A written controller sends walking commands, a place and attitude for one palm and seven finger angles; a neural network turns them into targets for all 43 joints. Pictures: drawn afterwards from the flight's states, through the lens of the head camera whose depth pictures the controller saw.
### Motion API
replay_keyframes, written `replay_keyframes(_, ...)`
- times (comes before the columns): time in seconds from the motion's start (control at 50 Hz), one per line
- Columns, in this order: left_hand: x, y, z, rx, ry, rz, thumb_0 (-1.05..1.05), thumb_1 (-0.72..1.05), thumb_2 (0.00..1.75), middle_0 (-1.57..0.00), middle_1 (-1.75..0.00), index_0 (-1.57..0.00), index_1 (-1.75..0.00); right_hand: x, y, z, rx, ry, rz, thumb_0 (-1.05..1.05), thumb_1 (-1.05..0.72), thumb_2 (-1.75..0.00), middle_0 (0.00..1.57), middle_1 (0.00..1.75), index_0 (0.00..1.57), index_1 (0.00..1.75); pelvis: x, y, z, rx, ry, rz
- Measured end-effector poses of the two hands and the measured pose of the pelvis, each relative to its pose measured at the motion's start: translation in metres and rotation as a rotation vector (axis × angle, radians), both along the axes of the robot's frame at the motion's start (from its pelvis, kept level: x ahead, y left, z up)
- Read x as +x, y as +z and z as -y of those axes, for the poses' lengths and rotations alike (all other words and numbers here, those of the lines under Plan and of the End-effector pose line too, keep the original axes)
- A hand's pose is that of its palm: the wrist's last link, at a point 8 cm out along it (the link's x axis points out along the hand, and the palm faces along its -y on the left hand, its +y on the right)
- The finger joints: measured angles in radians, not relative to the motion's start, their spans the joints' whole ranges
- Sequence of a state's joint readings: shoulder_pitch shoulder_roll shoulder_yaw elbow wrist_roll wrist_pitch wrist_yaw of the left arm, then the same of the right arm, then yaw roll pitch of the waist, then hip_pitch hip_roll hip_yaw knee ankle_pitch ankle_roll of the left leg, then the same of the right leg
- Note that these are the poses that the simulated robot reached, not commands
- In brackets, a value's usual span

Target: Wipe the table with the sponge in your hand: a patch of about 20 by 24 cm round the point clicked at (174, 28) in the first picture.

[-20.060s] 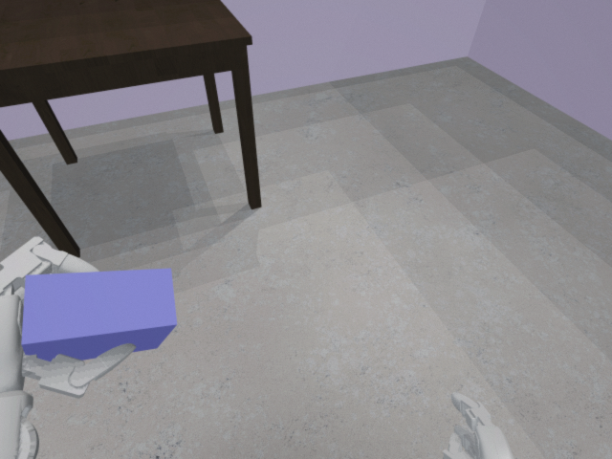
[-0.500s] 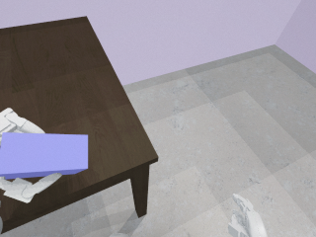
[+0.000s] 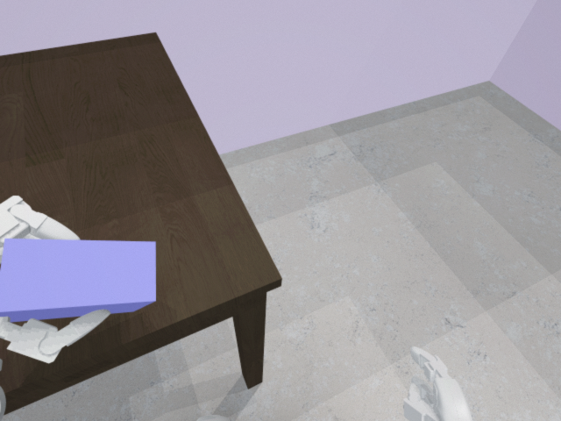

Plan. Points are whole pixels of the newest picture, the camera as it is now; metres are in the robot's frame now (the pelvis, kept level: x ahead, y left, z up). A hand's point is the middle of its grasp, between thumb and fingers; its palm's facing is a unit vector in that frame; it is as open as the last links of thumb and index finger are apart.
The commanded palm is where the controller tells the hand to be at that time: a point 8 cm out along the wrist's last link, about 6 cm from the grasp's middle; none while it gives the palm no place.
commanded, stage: shuffle to correct the standing spot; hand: left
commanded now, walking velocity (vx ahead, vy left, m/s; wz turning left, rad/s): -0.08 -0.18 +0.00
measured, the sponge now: (102, 281) +0.23 +0.21 +0.14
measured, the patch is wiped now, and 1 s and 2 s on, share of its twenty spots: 0.00 0.00 0.00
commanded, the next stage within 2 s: none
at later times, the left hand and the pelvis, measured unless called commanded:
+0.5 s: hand (61, 276) +0.22 +0.23 +0.17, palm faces +0.31 -0.85 -0.43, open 10.0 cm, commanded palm +0.16 +0.27 +0.18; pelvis +0.00 -0.01 +0.00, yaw +0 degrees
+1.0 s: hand (56, 279) +0.22 +0.24 +0.17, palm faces +0.31 -0.85 -0.43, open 10.0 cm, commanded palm +0.16 +0.28 +0.18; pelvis +0.00 +0.00 +0.00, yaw +0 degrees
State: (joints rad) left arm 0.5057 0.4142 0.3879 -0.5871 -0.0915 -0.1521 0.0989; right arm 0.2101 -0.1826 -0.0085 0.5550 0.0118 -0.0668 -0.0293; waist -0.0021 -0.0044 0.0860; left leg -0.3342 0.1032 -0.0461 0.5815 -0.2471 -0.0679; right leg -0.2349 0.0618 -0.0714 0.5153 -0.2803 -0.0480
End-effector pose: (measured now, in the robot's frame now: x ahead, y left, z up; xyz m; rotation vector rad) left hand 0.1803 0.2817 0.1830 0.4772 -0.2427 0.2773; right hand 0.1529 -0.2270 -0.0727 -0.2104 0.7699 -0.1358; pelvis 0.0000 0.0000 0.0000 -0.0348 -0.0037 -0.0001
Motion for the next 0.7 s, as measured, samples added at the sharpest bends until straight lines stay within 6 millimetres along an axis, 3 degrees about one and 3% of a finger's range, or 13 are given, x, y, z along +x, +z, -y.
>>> replay_keyframes(0.7,0.0061,-0.0013,0.0037,0.008,-0.004,-0.015,-0.02,-0.49,1.03,-0.71,-1.37,-0.75,-1.35,0.0013,-0.0003,0.0065,-0.004,-0.012,-0.006,0.01,-0.90,-0.90,0.20,0.30,0.20,0.30,0.0030,-0.0002,0.0033,0.001,-0.004,-0.005)
